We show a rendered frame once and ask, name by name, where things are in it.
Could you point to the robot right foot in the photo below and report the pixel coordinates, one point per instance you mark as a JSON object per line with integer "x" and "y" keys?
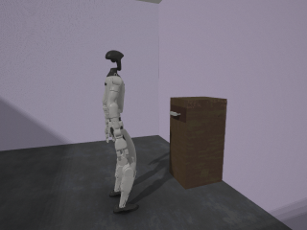
{"x": 128, "y": 208}

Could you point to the right robot hand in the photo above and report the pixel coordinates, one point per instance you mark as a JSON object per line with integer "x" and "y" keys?
{"x": 121, "y": 144}

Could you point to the handle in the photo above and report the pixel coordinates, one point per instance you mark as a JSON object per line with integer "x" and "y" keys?
{"x": 174, "y": 113}

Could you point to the right robot forearm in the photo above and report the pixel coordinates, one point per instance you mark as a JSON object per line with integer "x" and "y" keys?
{"x": 114, "y": 118}

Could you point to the humanoid robot head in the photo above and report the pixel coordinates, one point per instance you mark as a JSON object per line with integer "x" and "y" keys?
{"x": 114, "y": 56}

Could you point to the robot right upper arm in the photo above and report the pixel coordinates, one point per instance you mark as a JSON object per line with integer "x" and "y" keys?
{"x": 115, "y": 85}

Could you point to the left robot hand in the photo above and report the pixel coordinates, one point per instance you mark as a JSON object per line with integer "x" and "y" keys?
{"x": 107, "y": 133}

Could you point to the left robot forearm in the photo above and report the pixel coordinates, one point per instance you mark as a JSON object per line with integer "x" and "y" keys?
{"x": 106, "y": 114}

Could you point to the drawer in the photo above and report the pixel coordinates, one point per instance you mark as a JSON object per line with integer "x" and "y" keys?
{"x": 182, "y": 111}

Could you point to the cabinet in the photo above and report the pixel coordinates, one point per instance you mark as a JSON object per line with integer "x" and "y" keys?
{"x": 196, "y": 153}

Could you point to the robot left upper arm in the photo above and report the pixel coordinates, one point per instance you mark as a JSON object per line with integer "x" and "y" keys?
{"x": 104, "y": 98}

